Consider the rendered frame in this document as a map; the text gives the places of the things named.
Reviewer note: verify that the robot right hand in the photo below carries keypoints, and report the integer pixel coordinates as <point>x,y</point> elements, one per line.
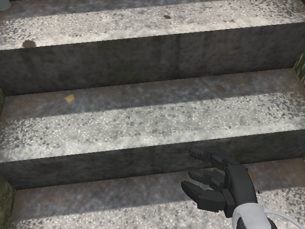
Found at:
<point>229,190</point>

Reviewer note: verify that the right robot forearm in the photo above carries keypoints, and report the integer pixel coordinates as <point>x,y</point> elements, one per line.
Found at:
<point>251,216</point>

